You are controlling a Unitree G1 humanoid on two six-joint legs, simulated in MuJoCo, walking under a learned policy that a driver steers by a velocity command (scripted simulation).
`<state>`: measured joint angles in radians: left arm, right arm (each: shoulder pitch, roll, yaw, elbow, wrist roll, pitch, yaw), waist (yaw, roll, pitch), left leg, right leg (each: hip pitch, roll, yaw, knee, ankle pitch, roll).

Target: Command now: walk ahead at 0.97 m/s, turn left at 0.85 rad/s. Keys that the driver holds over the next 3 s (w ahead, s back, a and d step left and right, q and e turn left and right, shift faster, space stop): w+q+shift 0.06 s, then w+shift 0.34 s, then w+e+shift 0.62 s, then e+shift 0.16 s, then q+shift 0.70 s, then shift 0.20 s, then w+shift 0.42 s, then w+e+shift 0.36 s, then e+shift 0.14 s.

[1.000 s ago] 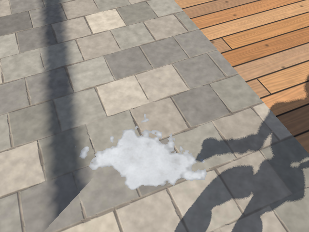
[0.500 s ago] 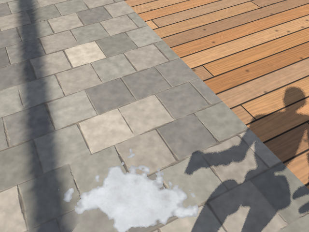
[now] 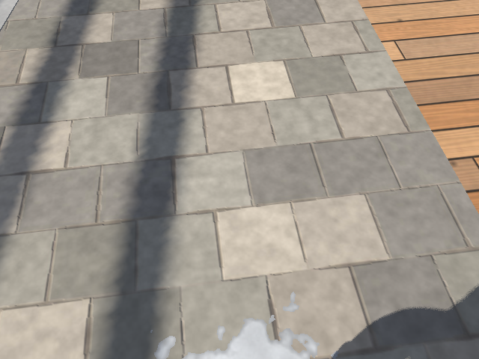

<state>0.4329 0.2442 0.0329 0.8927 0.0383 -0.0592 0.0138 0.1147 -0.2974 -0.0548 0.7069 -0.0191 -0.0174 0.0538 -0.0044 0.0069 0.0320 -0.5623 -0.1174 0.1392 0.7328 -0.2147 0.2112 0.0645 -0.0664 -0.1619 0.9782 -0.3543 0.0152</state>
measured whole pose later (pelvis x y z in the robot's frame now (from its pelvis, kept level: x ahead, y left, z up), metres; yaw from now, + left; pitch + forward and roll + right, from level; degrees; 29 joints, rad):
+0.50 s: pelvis +0.47 +0.00 +0.02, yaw +11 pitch +1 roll -2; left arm 0.18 0.29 0.03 0.74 0.03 -0.07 -0.01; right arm 0.37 -0.31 -0.04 0.88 -0.02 -0.08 0.00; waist -0.01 0.02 0.05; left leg -0.14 -0.12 -0.08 1.23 -0.33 0.11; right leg -0.45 0.06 -0.06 0.60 -0.17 -0.08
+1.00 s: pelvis +0.93 +0.08 +0.04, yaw -11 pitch +2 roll +1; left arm 0.26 0.36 0.09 0.78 0.02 -0.02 -0.04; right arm 0.27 -0.30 -0.04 0.76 -0.04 -0.09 -0.01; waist 0.00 -0.05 -0.01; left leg -0.20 0.04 0.12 0.46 -0.27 -0.02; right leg -0.55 -0.02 -0.01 1.27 -0.29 -0.09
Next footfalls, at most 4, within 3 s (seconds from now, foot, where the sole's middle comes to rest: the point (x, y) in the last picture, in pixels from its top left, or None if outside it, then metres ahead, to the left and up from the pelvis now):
0.42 right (275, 298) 0.62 -0.06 -0.73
0.82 left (186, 201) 0.96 0.22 -0.73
1.22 right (267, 126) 1.31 -0.07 -0.73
1.74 left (214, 104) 1.44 0.14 -0.73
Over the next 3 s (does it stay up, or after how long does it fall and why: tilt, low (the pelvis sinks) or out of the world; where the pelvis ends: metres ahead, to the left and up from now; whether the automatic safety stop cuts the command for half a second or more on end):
stays up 1.88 0.10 0.03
